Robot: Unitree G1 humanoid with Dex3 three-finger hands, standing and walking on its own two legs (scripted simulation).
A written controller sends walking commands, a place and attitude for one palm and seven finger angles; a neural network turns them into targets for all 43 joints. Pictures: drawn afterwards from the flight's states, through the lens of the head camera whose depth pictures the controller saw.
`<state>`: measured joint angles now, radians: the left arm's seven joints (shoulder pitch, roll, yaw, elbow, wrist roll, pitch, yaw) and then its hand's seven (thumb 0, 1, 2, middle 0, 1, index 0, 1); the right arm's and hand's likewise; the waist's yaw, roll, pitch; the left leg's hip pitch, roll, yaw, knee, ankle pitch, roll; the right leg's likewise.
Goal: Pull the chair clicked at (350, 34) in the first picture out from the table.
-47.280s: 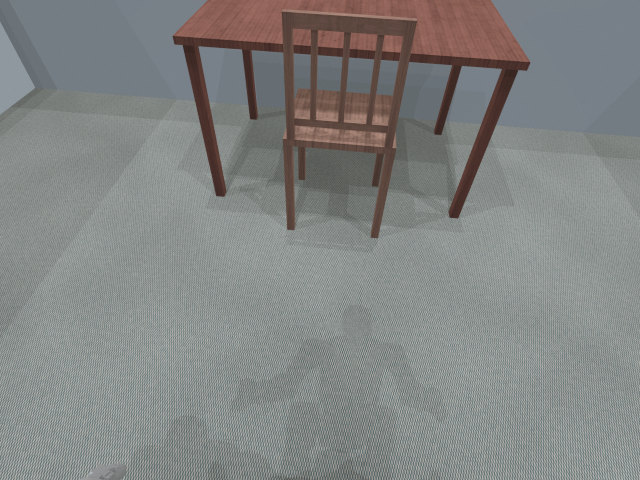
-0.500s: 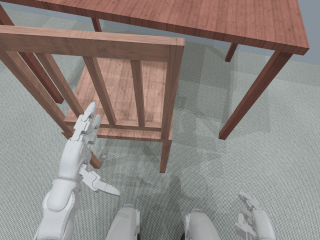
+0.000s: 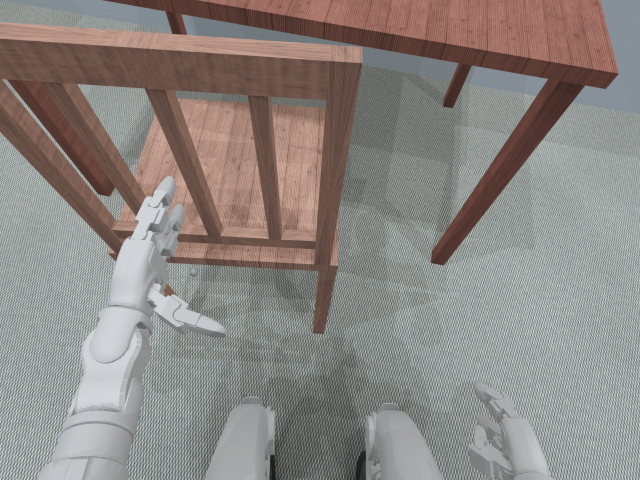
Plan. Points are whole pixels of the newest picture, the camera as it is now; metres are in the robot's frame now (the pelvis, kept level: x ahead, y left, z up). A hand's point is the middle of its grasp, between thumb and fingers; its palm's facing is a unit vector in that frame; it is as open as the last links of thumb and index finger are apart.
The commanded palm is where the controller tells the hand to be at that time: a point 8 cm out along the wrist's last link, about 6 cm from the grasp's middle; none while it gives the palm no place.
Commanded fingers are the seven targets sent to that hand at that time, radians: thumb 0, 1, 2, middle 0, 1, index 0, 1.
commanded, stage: push the fingers through the gap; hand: left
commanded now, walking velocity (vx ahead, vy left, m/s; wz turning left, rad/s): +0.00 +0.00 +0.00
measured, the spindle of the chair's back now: (193, 175) +0.47 +0.17 +0.05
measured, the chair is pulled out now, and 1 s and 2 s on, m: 0.15 0.15 0.15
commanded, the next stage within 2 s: hook a spindle and tug to test in 1.22 s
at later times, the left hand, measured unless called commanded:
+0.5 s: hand (194, 232) +0.40 +0.16 +0.03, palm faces -0.03 -1.00 -0.05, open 16.9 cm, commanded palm +0.38 +0.21 +0.03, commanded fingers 0.00 -0.50 0.30 -0.06 -0.08 -0.06 -0.08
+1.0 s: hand (204, 210) +0.43 +0.16 +0.03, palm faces -0.04 -1.00 -0.06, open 16.9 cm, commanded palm +0.41 +0.20 +0.03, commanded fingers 0.00 -0.50 0.30 -0.06 -0.08 -0.06 -0.08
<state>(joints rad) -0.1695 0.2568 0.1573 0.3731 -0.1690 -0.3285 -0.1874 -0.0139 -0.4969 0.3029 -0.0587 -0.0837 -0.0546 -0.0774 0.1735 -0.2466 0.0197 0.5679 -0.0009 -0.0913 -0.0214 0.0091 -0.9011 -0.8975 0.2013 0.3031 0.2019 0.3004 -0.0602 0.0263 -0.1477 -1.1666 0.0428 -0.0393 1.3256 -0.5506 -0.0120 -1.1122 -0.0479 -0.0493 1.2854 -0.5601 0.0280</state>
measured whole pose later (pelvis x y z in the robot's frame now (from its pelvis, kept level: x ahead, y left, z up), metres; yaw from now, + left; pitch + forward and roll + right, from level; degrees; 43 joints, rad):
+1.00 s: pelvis +0.00 +0.01 +0.01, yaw -1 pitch +24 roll -3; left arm -0.49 0.29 0.24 0.71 -0.12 -0.41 -0.15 -0.01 -0.50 0.30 -0.06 -0.08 -0.06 -0.08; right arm 0.25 -0.25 0.02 0.62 -0.02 -0.03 0.01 0.01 -0.90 -0.90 0.20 0.30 0.20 0.30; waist -0.10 0.03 -0.16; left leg -1.18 0.05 -0.01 1.29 -0.53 0.00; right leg -1.14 -0.04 -0.02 1.24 -0.53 0.04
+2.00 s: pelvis +0.00 +0.01 +0.00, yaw -1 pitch +25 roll -2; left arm -0.51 0.27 0.24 0.74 -0.12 -0.43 -0.11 -0.01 0.10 0.56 -0.42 -1.31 -0.43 -1.34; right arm 0.25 -0.25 0.02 0.61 -0.02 -0.02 0.01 0.01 -0.90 -0.90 0.20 0.30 0.20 0.30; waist -0.11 0.03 -0.15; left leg -1.19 0.05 -0.02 1.29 -0.53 0.00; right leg -1.15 -0.04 -0.02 1.25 -0.53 0.04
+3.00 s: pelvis +0.03 +0.00 +0.03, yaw -1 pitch +19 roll -1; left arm -0.25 0.23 0.14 0.41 -0.09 -0.28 -0.03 0.02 0.74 0.82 -0.38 -1.32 -0.38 -1.44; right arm 0.19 -0.22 -0.01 0.55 0.02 0.06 -0.02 0.01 -0.90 -0.90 0.20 0.30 0.20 0.30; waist -0.07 0.01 -0.06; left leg -0.96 0.04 0.00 1.18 -0.54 -0.02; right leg -0.93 -0.04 -0.01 1.15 -0.55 0.05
